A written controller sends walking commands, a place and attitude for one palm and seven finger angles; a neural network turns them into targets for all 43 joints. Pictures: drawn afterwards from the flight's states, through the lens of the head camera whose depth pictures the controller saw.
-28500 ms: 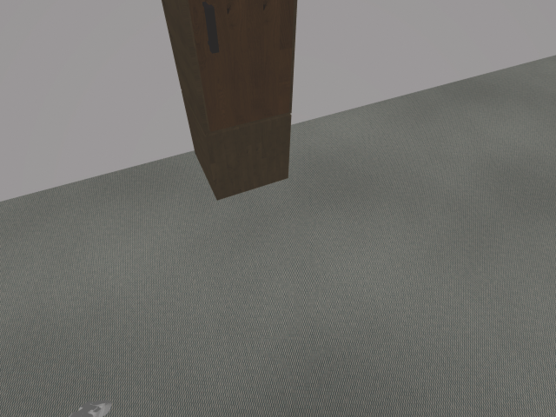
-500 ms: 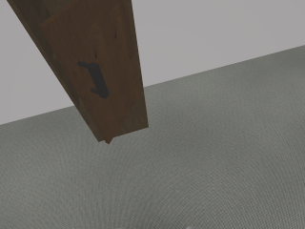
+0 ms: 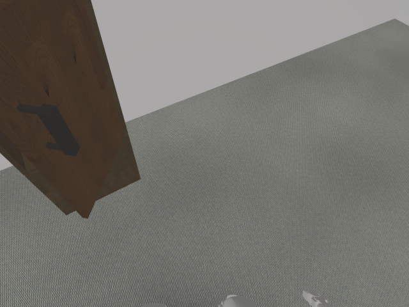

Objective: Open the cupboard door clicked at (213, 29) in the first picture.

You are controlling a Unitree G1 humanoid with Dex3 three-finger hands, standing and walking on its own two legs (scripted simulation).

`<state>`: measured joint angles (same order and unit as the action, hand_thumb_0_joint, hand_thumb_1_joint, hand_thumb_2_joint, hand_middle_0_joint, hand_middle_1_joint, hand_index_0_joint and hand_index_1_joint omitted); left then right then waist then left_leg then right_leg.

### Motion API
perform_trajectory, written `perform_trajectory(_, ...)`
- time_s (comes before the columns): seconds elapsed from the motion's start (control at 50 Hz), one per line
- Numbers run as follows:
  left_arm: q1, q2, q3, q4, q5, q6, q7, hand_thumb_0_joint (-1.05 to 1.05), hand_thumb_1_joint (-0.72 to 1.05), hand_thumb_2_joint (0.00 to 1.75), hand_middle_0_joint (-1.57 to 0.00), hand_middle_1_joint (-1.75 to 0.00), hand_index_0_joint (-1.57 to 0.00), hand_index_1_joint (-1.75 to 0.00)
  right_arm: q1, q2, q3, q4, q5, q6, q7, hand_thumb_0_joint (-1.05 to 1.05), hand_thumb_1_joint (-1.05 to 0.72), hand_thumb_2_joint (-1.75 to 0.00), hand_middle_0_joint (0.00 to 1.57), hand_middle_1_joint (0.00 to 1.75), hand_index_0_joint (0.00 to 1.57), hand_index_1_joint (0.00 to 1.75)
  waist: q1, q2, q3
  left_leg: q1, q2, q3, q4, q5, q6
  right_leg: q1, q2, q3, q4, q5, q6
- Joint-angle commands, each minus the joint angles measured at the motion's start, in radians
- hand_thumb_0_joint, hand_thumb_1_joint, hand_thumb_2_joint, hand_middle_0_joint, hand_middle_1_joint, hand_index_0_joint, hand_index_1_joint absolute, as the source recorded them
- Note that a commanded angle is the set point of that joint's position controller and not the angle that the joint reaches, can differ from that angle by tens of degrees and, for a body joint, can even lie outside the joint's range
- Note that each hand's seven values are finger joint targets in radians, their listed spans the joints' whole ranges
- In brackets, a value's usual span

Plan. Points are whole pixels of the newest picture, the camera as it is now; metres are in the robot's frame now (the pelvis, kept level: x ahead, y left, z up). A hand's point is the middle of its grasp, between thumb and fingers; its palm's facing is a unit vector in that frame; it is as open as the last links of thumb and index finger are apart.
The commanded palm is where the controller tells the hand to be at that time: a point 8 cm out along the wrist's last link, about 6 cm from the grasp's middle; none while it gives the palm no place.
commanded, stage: walk to a spot facing it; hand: left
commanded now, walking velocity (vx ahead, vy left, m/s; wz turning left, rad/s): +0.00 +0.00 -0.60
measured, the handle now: (50, 130) +0.40 +0.35 +0.06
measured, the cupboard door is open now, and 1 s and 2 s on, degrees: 48 48 48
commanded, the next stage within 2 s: turn to face it in 1.88 s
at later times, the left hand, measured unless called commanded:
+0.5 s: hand (153, 282) +0.18 +0.12 -0.15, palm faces -0.30 -0.93 -0.23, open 7.3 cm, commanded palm none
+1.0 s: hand (233, 201) +0.39 -0.06 -0.16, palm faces -0.65 -0.75 -0.15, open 7.4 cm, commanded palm none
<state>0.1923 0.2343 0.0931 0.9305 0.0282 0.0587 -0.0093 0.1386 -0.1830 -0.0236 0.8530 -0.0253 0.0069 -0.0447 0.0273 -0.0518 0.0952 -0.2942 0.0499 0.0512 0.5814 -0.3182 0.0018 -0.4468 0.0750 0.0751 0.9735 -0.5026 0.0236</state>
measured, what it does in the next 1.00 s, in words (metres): walks ahead, turning right: right foot, then left foot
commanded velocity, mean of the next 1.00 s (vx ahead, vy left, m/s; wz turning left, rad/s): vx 0.23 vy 0.00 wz -0.57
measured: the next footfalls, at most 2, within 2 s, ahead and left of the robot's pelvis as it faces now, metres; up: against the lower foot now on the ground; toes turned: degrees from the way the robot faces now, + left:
right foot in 0.26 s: +0.04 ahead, -0.15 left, +0.00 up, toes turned -14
left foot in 0.62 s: +0.14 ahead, +0.07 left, +0.00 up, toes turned -17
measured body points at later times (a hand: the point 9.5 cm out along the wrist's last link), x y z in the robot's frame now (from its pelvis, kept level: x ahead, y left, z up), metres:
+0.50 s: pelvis +0.03 -0.04 +0.01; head +0.07 -0.06 +0.45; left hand +0.19 +0.17 -0.13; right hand -0.01 -0.30 -0.14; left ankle +0.06 +0.10 -0.68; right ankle +0.00 -0.14 -0.73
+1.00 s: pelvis +0.17 -0.11 +0.00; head +0.23 -0.14 +0.44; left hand +0.43 -0.02 -0.15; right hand -0.05 -0.20 -0.14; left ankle +0.10 +0.08 -0.73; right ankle +0.21 -0.25 -0.70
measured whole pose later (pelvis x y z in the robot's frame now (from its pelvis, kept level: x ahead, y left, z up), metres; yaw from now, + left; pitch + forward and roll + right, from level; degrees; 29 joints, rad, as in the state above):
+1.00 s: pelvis +0.17 -0.11 +0.00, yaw -37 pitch +2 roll -1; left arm 0.04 0.19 0.07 0.92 0.03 0.02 -0.06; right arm 0.52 -0.14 0.00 1.05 -0.04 -0.05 -0.03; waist -0.07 0.00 0.12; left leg 0.07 0.13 0.32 0.38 -0.45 -0.07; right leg -0.57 -0.02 -0.14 0.75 -0.23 -0.06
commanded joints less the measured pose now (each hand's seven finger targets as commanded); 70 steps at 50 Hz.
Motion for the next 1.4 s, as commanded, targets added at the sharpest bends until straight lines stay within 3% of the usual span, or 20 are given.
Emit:
perform_trajectory(0.0, -0.013, 0.064, 0.015, -0.095, -0.004, -0.023, -0.022, 0.00, 0.90, 0.90, -0.20, -0.30, -0.20, -0.30, 0.080, -0.181, -0.045, -0.050, -0.009, -0.017, -0.013, 0.00, -0.90, -0.90, 0.20, 0.30, 0.20, 0.30, -0.025, 0.231, -0.121, 0.211, 0.259, -0.102, -0.194, 0.662, 0.126, -0.152, -0.089, -0.061, 0.211, 0.039, 0.032)
perform_trajectory(0.14, -0.099, 0.041, -0.006, -0.119, -0.008, -0.028, -0.030, 0.00, 0.90, 0.90, -0.20, -0.30, -0.20, -0.30, 0.178, -0.224, -0.068, 0.004, -0.009, -0.007, 0.001, 0.00, -0.90, -0.90, 0.20, 0.30, 0.20, 0.30, -0.074, 0.271, -0.126, 0.219, 0.283, 0.004, -0.139, 0.632, 0.102, 0.041, -0.077, -0.169, -0.220, 0.065, -0.002)
perform_trajectory(0.2, 0.033, 0.091, 0.007, -0.078, -0.006, -0.039, -0.023, 0.00, 0.90, 0.90, -0.20, -0.30, -0.20, -0.30, 0.137, -0.230, -0.074, -0.006, 0.002, 0.000, 0.011, 0.00, -0.90, -0.90, 0.20, 0.30, 0.20, 0.30, 0.009, 0.191, -0.163, 0.087, 0.247, 0.071, 0.042, 0.466, 0.021, 0.319, -0.080, -0.165, -0.510, 0.342, -0.038)
perform_trajectory(0.24, 0.150, 0.277, 0.040, -0.040, -0.008, -0.050, 0.007, 0.00, 0.90, 0.90, -0.20, -0.30, -0.20, -0.30, 0.071, -0.135, -0.050, -0.068, 0.020, 0.013, 0.019, 0.00, -0.90, -0.90, 0.20, 0.30, 0.20, 0.30, 0.075, -0.271, -0.187, -0.284, 0.029, 0.102, 0.476, -0.356, -0.074, 0.495, -0.484, 0.337, -0.613, 0.846, -0.231)
perform_trajectory(0.3, 0.025, 0.192, 0.025, -0.073, -0.011, -0.036, 0.032, 0.00, 0.90, 0.90, -0.20, -0.30, -0.20, -0.30, 0.055, -0.154, -0.055, -0.036, 0.013, 0.028, 0.016, 0.00, -0.90, -0.90, 0.20, 0.30, 0.20, 0.30, 0.022, -0.190, -0.149, -0.323, 0.075, -0.048, 0.591, -0.184, -0.069, 0.394, -0.349, 0.256, -0.628, 0.467, -0.230)
perform_trajectory(0.44, 0.001, 0.193, 0.023, -0.077, 0.000, -0.057, 0.009, 0.00, 0.90, 0.90, -0.20, -0.30, -0.20, -0.30, 0.062, -0.124, -0.055, -0.026, 0.004, 0.012, 0.045, 0.00, -0.90, -0.90, 0.20, 0.30, 0.20, 0.30, -0.005, -0.100, -0.060, -0.177, 0.018, 0.011, 0.301, -0.105, -0.068, 0.196, -0.277, 0.275, -0.744, -0.038, -0.226)
perform_trajectory(0.54, -0.032, 0.178, 0.030, -0.081, -0.006, -0.065, -0.005, 0.00, 0.90, 0.90, -0.20, -0.30, -0.20, -0.30, 0.169, -0.113, -0.052, -0.007, 0.006, -0.029, 0.038, 0.00, -0.90, -0.90, 0.20, 0.30, 0.20, 0.30, -0.061, -0.079, -0.073, 0.091, -0.036, 0.040, -0.030, -0.028, -0.050, 0.080, -0.208, 0.273, -0.663, -0.062, -0.194)
perform_trajectory(0.56, -0.048, 0.141, 0.023, -0.090, -0.009, -0.065, -0.009, 0.00, 0.90, 0.90, -0.20, -0.30, -0.20, -0.30, 0.241, -0.139, -0.054, 0.018, 0.006, -0.040, 0.027, 0.00, -0.90, -0.90, 0.20, 0.30, 0.20, 0.30, -0.096, -0.015, -0.081, 0.272, -0.008, 0.018, -0.154, -0.027, -0.038, -0.052, -0.160, 0.231, -0.578, -0.069, -0.153)
perform_trajectory(0.6, -0.107, 0.033, -0.001, -0.155, -0.014, -0.073, -0.024, 0.00, 0.90, 0.90, -0.20, -0.30, -0.20, -0.30, 0.430, -0.301, -0.084, 0.050, -0.021, -0.053, 0.005, 0.00, -0.90, -0.90, 0.20, 0.30, 0.20, 0.30, -0.176, 0.395, -0.087, 0.437, 0.464, -0.557, -0.425, -0.410, 0.132, -0.386, 0.002, -0.063, -0.032, -0.121, -0.048)
perform_trajectory(0.62, -0.167, 0.062, 0.008, -0.168, 0.002, -0.083, -0.035, 0.00, 0.90, 0.90, -0.20, -0.30, -0.20, -0.30, 0.407, -0.283, -0.077, 0.043, -0.020, -0.055, 0.008, 0.00, -0.90, -0.90, 0.20, 0.30, 0.20, 0.30, -0.167, 0.234, -0.036, 0.323, 0.496, -0.590, -0.453, -0.379, 0.178, -0.390, -0.091, -0.006, 0.111, -0.039, -0.054)
perform_trajectory(0.66, -0.123, 0.045, 0.013, -0.118, 0.014, -0.083, -0.048, 0.00, 0.90, 0.90, -0.20, -0.30, -0.20, -0.30, 0.300, -0.180, -0.042, 0.027, -0.016, -0.067, 0.014, 0.00, -0.90, -0.90, 0.20, 0.30, 0.20, 0.30, -0.085, 0.183, 0.015, 0.250, 0.361, -0.326, -0.403, -0.055, 0.095, -0.374, -0.139, -0.031, 0.255, 0.159, -0.039)
perform_trajectory(0.72, -0.095, -0.010, -0.009, -0.087, 0.005, -0.071, -0.055, 0.00, 0.90, 0.90, -0.20, -0.30, -0.20, -0.30, 0.353, -0.116, -0.018, 0.067, -0.008, -0.088, 0.004, 0.00, -0.90, -0.90, 0.20, 0.30, 0.20, 0.30, -0.073, 0.192, -0.050, 0.350, 0.261, -0.021, -0.290, 0.545, 0.023, -0.360, -0.131, -0.093, 0.274, 0.242, -0.026)
perform_trajectory(0.9, -0.252, -0.031, -0.029, -0.107, -0.002, -0.063, -0.061, 0.00, 0.90, 0.90, -0.20, -0.30, -0.20, -0.30, 0.434, -0.117, -0.014, 0.146, -0.012, -0.079, 0.005, 0.00, -0.90, -0.90, 0.20, 0.30, 0.20, 0.30, -0.090, 0.215, 0.022, 0.314, 0.274, 0.179, -0.298, 0.681, 0.065, -0.172, -0.099, -0.228, -0.200, 0.311, -0.068)
perform_trajectory(0.98, 0.006, 0.028, -0.007, -0.036, -0.003, -0.077, -0.043, 0.00, 0.90, 0.90, -0.20, -0.30, -0.20, -0.30, 0.356, -0.175, -0.028, 0.144, -0.004, -0.069, 0.010, 0.00, -0.90, -0.90, 0.20, 0.30, 0.20, 0.30, 0.050, 0.218, -0.109, 0.286, 0.286, 0.226, 0.022, 1.028, 0.044, 0.207, -0.014, -0.271, -0.308, 0.225, -0.144)
perform_trajectory(1.0, 0.186, 0.077, 0.011, 0.021, 0.000, -0.088, -0.034, 0.00, 0.90, 0.90, -0.20, -0.30, -0.20, -0.30, 0.297, -0.181, -0.027, 0.127, 0.009, -0.071, 0.017, 0.00, -0.90, -0.90, 0.20, 0.30, 0.20, 0.30, 0.140, 0.178, -0.189, 0.143, 0.248, 0.252, 0.230, 0.920, 0.008, 0.480, -0.031, -0.243, -0.383, 0.296, -0.164)
perform_trajectory(1.02, 0.303, 0.196, 0.041, 0.049, 0.001, -0.098, -0.018, 0.00, 0.90, 0.90, -0.20, -0.30, -0.20, -0.30, 0.316, -0.104, -0.019, 0.102, 0.033, -0.072, 0.028, 0.00, -0.90, -0.90, 0.20, 0.30, 0.20, 0.30, 0.175, -0.048, -0.301, -0.185, 0.119, 0.230, 0.579, 0.199, -0.034, 0.785, -0.310, 0.152, -0.477, 0.251, -0.262)
perform_trajectory(1.04, 0.317, 0.261, 0.050, 0.058, -0.026, -0.095, -0.007, 0.00, 0.90, 0.90, -0.20, -0.30, -0.20, -0.30, 0.263, -0.076, -0.024, 0.065, 0.039, -0.072, 0.022, 0.00, -0.90, -0.90, 0.20, 0.30, 0.20, 0.30, 0.148, -0.145, -0.302, -0.398, 0.019, 0.120, 0.869, -0.309, -0.048, 0.803, -0.512, 0.520, -0.634, 0.383, -0.344)
perform_trajectory(1.06, 0.238, 0.239, 0.041, 0.030, -0.028, -0.096, 0.003, 0.00, 0.90, 0.90, -0.20, -0.30, -0.20, -0.30, 0.216, -0.101, -0.037, 0.060, 0.024, -0.069, 0.025, 0.00, -0.90, -0.90, 0.20, 0.30, 0.20, 0.30, 0.119, -0.089, -0.224, -0.423, 0.070, -0.030, 0.902, -0.171, -0.032, 0.633, -0.485, 0.447, -0.679, 0.329, -0.310)
perform_trajectory(1.16, 0.016, 0.070, -0.012, -0.002, -0.010, -0.120, 0.013, 0.00, 0.90, 0.90, -0.20, -0.30, -0.20, -0.30, 0.271, -0.039, -0.032, 0.131, -0.002, -0.015, 0.036, 0.00, -0.90, -0.90, 0.20, 0.30, 0.20, 0.30, -0.072, -0.008, -0.064, -0.218, 0.134, -0.023, 0.591, 0.033, -0.052, 0.154, -0.298, 0.085, -0.783, 0.299, -0.213)
perform_trajectory(1.38, 0.231, 0.049, -0.027, 0.114, -0.014, -0.154, 0.017, 0.00, 0.90, 0.90, -0.20, -0.30, -0.20, -0.30, -0.079, -0.044, -0.033, 0.023, 0.005, -0.041, 0.065, 0.00, -0.90, -0.90, 0.20, 0.30, 0.20, 0.30, 0.008, -0.032, -0.037, -0.387, 0.062, 0.011, 0.227, 0.140, -0.050, 0.500, -0.278, 0.085, -0.709, 0.794, -0.215)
